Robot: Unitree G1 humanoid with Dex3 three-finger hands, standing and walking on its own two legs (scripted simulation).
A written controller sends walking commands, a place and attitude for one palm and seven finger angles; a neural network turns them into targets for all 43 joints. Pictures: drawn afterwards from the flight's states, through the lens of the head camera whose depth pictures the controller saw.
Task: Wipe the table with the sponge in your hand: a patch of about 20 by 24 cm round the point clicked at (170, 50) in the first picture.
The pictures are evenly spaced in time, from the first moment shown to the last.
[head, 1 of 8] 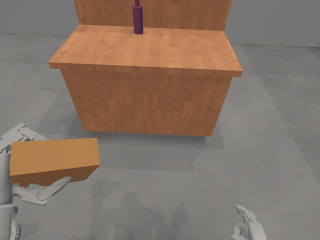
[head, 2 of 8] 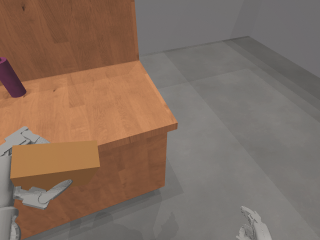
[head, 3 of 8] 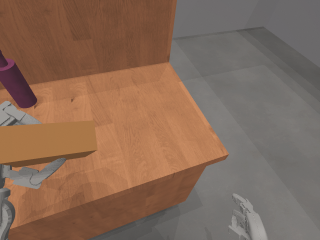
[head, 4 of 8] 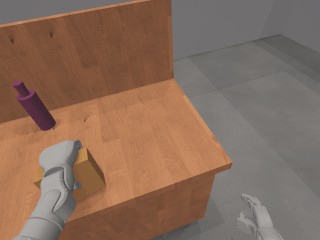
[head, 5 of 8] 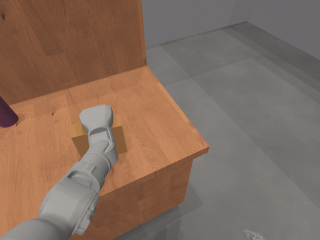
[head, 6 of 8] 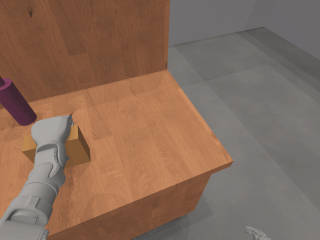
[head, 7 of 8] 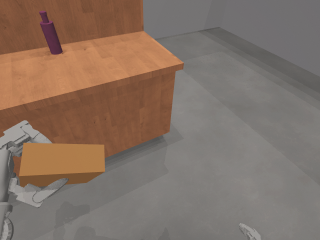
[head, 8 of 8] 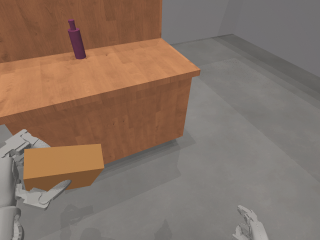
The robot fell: no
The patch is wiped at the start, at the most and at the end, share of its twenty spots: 0.00 1.00 1.00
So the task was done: yes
